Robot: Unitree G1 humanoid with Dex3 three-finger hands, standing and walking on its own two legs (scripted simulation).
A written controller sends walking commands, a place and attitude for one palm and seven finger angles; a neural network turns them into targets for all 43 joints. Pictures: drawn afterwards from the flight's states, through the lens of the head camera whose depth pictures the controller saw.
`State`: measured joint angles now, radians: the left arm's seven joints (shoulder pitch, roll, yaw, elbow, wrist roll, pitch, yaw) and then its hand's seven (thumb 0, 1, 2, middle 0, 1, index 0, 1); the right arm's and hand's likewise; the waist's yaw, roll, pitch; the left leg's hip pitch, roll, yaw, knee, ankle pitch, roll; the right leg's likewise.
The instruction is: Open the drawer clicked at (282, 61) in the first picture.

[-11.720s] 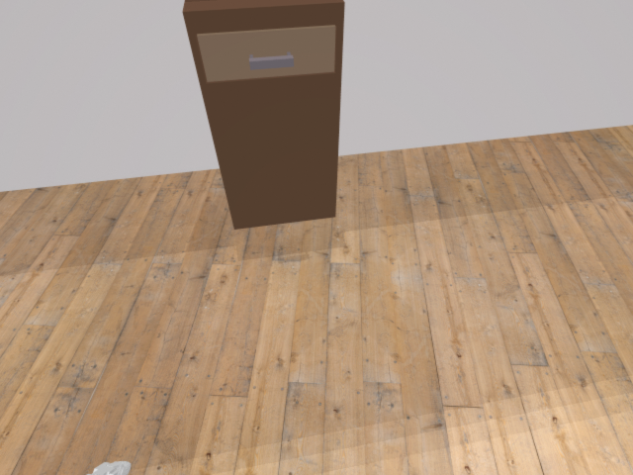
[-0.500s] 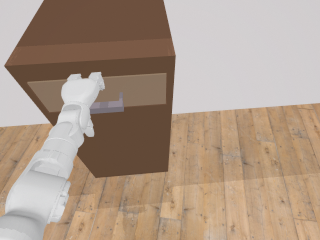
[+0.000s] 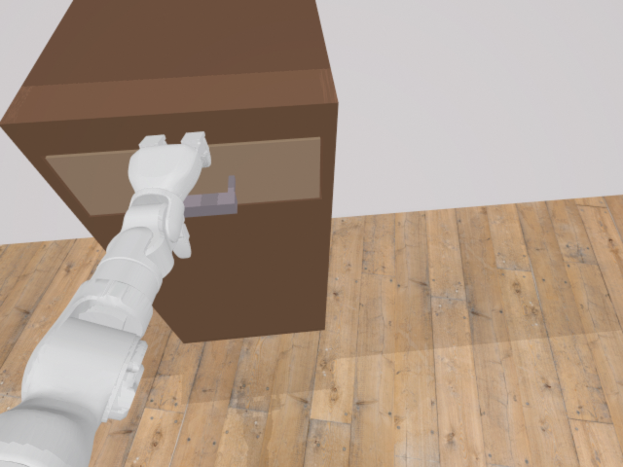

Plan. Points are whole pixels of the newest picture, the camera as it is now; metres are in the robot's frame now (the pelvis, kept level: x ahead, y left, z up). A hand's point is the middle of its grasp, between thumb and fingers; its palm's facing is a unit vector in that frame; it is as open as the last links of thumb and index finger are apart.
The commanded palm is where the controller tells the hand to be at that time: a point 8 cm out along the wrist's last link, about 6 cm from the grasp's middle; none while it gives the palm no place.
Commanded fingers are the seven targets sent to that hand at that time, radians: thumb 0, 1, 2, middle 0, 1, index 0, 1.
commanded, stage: lower the fingers behind the handle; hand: left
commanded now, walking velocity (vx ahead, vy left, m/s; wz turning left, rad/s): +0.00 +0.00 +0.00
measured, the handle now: (195, 195) +0.53 +0.17 +0.00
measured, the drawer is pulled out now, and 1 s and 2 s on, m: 0.00 0.00 0.00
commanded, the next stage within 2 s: close the thumb around the handle in 1.52 s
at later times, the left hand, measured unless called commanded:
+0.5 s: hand (185, 212) +0.48 +0.17 +0.02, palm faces -0.06 -0.04 -1.00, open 13.8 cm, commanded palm +0.46 +0.18 +0.08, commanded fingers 0.00 -0.50 0.30 -0.30 -1.20 -0.30 -1.20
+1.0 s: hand (188, 225) +0.48 +0.18 -0.01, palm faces -0.07 -0.04 -1.00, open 13.8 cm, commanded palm +0.47 +0.18 +0.04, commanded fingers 0.00 -0.50 0.30 -0.30 -1.20 -0.30 -1.20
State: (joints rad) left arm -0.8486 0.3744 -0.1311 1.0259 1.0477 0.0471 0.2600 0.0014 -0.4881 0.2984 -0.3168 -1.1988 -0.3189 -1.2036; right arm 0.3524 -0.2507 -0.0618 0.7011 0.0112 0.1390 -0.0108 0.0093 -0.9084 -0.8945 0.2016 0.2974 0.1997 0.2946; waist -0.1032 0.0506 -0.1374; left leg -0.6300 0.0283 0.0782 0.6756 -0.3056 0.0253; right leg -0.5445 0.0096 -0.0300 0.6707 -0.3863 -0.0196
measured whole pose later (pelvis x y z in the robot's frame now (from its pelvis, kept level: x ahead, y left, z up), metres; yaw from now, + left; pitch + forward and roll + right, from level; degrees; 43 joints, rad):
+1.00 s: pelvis +0.00 +0.00 -0.02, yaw +0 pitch +21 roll -1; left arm -0.84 0.38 -0.09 1.12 1.08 0.03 0.38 0.00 -0.49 0.30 -0.32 -1.20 -0.32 -1.20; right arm 0.35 -0.24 -0.07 0.73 -0.01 0.11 0.00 0.01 -0.91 -0.89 0.20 0.30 0.20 0.29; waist -0.14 0.05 -0.17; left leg -0.83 0.04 0.06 0.84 -0.36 0.03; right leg -0.73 0.02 -0.04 0.81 -0.44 -0.02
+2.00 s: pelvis -0.01 +0.00 -0.03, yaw -1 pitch +22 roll -2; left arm -0.86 0.34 -0.10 1.14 1.09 0.08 0.42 0.00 0.10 0.55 -0.36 -1.26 -0.36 -1.27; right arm 0.35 -0.23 -0.06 0.73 -0.02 0.11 0.00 0.01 -0.91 -0.89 0.20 0.30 0.20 0.29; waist -0.15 0.07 -0.18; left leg -0.87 0.05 0.06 0.87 -0.38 0.03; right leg -0.78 0.02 -0.04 0.85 -0.45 -0.02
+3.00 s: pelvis +0.01 +0.00 -0.01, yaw -1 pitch +18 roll +0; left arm -0.58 0.27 -0.13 0.90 1.08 0.08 0.43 0.00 0.69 0.80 -0.31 -1.35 -0.40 -1.35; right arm 0.29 -0.23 -0.08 0.70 0.00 0.15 0.00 0.01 -0.91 -0.89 0.20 0.30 0.20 0.29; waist -0.07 0.05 -0.18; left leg -0.72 0.04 0.08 0.78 -0.38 0.02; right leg -0.63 0.02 -0.01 0.77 -0.45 -0.02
